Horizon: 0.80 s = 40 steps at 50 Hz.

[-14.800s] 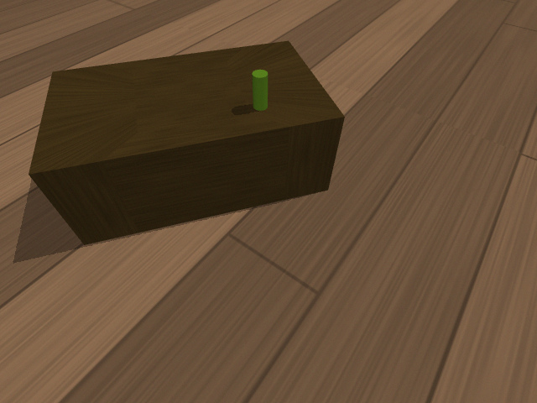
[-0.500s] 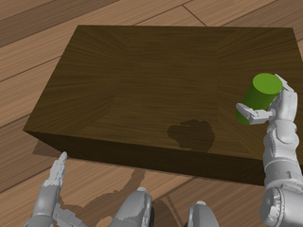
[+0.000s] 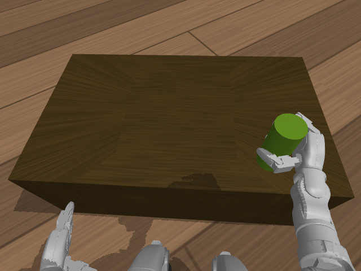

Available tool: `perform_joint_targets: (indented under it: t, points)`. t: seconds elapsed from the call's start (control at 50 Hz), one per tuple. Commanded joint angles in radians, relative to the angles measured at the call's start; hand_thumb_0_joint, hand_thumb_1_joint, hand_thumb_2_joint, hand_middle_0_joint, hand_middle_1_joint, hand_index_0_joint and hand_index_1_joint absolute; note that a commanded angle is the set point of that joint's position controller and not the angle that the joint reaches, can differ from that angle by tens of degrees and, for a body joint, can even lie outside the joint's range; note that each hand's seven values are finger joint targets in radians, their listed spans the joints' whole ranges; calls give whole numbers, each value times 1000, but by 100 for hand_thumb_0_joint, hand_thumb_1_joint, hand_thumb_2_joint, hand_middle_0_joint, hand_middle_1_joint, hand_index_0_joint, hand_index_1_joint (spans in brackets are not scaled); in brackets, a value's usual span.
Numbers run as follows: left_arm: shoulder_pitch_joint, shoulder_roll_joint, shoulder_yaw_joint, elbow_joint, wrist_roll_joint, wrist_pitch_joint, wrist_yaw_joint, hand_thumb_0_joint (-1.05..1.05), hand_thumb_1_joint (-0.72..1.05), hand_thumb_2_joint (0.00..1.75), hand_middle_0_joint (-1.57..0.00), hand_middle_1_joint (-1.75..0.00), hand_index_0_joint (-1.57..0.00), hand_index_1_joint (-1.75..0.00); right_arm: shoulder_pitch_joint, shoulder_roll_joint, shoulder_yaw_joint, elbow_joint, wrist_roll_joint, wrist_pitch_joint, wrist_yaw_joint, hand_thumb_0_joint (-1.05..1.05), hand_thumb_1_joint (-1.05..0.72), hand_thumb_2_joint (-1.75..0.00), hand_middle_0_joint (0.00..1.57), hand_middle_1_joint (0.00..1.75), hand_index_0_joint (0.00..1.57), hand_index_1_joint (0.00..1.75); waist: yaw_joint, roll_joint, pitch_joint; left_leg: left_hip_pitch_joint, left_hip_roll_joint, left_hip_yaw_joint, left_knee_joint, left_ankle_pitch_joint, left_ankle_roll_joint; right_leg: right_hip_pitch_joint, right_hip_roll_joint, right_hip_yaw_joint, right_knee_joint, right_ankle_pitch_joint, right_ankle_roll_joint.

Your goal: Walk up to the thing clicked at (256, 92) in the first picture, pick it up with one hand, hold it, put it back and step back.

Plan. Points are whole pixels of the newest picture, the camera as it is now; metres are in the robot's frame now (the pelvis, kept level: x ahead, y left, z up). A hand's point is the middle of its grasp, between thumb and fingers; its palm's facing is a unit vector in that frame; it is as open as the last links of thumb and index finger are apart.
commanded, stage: lift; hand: right
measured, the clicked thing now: (278, 145) +0.38 -0.18 +0.04
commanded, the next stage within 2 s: hold in 0.42 s
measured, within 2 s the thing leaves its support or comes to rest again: neither
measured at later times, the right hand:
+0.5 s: hand (286, 146) +0.36 -0.18 +0.06, palm faces +0.16 +0.99 -0.01, open 9.3 cm
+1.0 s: hand (290, 149) +0.35 -0.18 +0.08, palm faces +0.16 +0.99 +0.00, open 9.4 cm
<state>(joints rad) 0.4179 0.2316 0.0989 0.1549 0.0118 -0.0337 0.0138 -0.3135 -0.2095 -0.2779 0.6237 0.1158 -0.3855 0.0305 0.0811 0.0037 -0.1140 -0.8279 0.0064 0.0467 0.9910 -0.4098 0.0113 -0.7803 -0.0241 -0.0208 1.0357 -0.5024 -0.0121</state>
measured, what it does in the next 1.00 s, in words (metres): stands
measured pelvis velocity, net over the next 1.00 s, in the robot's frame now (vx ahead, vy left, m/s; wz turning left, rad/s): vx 0.01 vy -0.01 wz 0.00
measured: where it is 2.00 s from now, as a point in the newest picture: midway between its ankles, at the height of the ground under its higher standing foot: outside the picture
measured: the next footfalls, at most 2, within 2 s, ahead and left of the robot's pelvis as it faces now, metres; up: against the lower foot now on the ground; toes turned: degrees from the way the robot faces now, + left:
none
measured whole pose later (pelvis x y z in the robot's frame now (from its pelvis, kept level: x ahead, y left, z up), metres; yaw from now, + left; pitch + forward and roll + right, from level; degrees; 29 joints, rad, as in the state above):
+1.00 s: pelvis +0.01 -0.01 +0.03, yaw +0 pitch +8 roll +1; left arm 0.37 0.22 0.10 0.26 -0.02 0.00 0.03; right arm -0.11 -0.17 -0.17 0.39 0.14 -0.32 0.01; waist 0.04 0.00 -0.08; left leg -0.61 0.02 0.03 0.84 -0.37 0.00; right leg -0.56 -0.01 -0.03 0.87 -0.46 -0.02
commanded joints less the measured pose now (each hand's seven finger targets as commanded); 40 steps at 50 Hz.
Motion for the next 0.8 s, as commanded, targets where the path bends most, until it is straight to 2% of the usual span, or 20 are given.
perform_joint_targets:
  t: [0.0,0.02,0.06,0.08,0.12,0.14,0.16,0.22,0.26,0.36,0.42,0.44,0.46,0.48,0.5,0.52,0.58,0.64,0.7,0.78]
  points:
    - [-15,129,68,-175,-4,-55,13,0,-54,3,-5,-5,-5,-4,-266,-139,-6,-268,17,-57,4,0,-17,-131,128,144,133,144,-8,0,-322,269,-7,-42,-151,214,-11,152,18,25,-173,235,-5]
    - [1,98,35,-160,-2,-53,11,0,-54,3,-5,-5,-5,-4,-264,-114,9,-274,18,-57,4,0,-16,-130,128,144,133,144,-6,-1,-324,276,-6,-45,-153,225,-10,150,20,24,-172,242,-6]
    - [-8,127,72,-138,-6,-50,17,0,-54,3,-5,-5,-5,-4,-254,-142,-7,-304,22,-55,-2,0,-17,-130,127,143,132,143,-13,9,-326,300,4,-61,-173,215,-16,152,22,16,-171,225,-9]
    - [-22,122,58,-174,-7,-51,19,0,-54,3,-5,-5,-5,-4,-250,-137,-4,-320,22,-54,-6,0,-16,-129,127,143,132,143,-12,22,-324,309,3,-60,-182,205,-18,159,22,16,-181,217,-9]
    - [-17,168,108,-147,-7,-48,27,0,-53,3,-5,-5,-5,-4,-235,-143,-2,-317,19,-50,-13,0,-17,-130,127,143,132,143,-1,6,-306,298,-1,-50,-186,194,-14,173,20,21,-201,205,-8]
    - [-14,154,91,-148,-8,-49,25,0,-54,3,-5,-5,-5,-4,-224,-152,-8,-347,19,-50,-16,0,-17,-130,127,143,132,143,-20,-18,-296,297,-1,-47,-186,203,-13,187,21,18,-209,218,-5]
    - [0,164,107,-130,-10,-46,27,0,-54,3,-5,-5,-5,-4,-202,-146,-1,-315,14,-44,-17,0,-18,-130,128,143,133,143,-8,-14,-276,280,-5,-38,-182,205,-10,189,20,21,-217,221,-5]
    - [-23,113,54,-140,-9,-49,23,0,-54,3,-5,-5,-5,-5,-197,-94,33,-341,22,-49,-15,0,-18,-130,128,144,133,144,-15,-19,-261,278,-8,-23,-176,213,-6,210,14,29,-233,247,2]
    - [-7,105,51,-124,-11,-46,24,0,-54,3,-5,-5,-5,-5,-210,-94,38,-357,25,-48,-13,0,-19,-131,129,144,134,144,-13,-13,-253,273,-9,-24,-183,198,-6,214,14,29,-238,230,0]
    - [-17,113,50,-154,-13,-48,25,0,-54,4,-5,-5,-5,-5,-145,-112,35,-367,25,-41,-10,0,-20,-129,127,142,132,142,-31,-32,-288,333,-4,-22,-186,266,-7,254,18,26,-245,310,6]
    - [-10,141,78,-145,-13,-44,26,0,-55,4,-5,-5,-5,-5,-152,-111,33,-396,29,-37,-13,0,-21,-132,129,145,134,145,-26,-45,-314,339,-4,-22,-177,324,-5,297,15,26,-244,395,12]
    - [1,152,89,-148,-15,-43,28,0,-55,4,-5,-5,-5,-5,-149,-94,51,-401,32,-36,-10,0,-21,-133,130,146,135,146,-7,-26,-326,341,-8,-15,-169,347,-4,315,10,38,-244,442,16]
    - [-13,129,57,-160,-16,-41,24,0,-55,4,-5,-5,-5,-5,-139,-114,29,-377,29,-28,-14,0,-23,-134,131,147,136,147,-29,-22,-304,348,-6,-17,-181,349,-8,304,13,30,-247,435,12]
    - [28,122,65,-102,-17,-33,25,0,-55,4,-5,-5,-5,-5,-128,-73,64,-369,34,-28,-10,0,-25,-133,131,146,136,146,-11,-11,-242,328,-7,-14,-184,320,-6,279,11,34,-256,408,13]
    - [0,135,70,-124,-19,-35,24,0,-55,4,-5,-5,-5,-5,-136,-113,21,-364,35,-27,-14,0,-23,-134,131,147,136,147,-31,-11,-229,320,-5,-15,-194,289,-6,268,11,35,-264,372,10]
    - [-22,150,90,-140,-19,-36,26,0,-54,4,-5,-5,-5,-5,-146,-105,32,-386,35,-29,-15,0,-24,-135,133,148,138,148,-20,-11,-263,332,-4,-19,-196,288,-6,284,12,33,-268,358,8]
    - [-11,141,90,-77,-19,-35,22,0,-54,4,-5,-5,-5,-5,-106,-91,45,-370,37,-23,-8,0,-22,-135,133,149,138,149,-30,-10,-196,313,-4,-17,-204,253,-6,256,11,33,-280,315,8]
    - [-33,110,53,-138,-22,-37,15,0,-54,4,-5,-5,-5,-5,-108,-74,67,-417,32,-23,-4,0,-21,-135,132,148,137,148,-33,11,-286,377,0,-22,-205,334,-8,304,17,23,-263,384,5]
    - [-39,141,85,-106,-23,-31,21,0,-54,4,-5,-5,-5,-5,-82,-102,36,-414,34,-15,-12,0,-20,-134,130,146,135,146,-38,8,-288,392,3,-27,-203,376,-8,307,21,19,-262,414,5]
    - [-51,141,85,-88,-23,-30,26,0,-54,4,-5,-6,-5,-5,-84,-83,59,-453,40,-15,-20,0,-20,-134,131,147,136,147,-41,-11,-261,388,0,-20,-218,335,-8,324,16,25,-284,396,10]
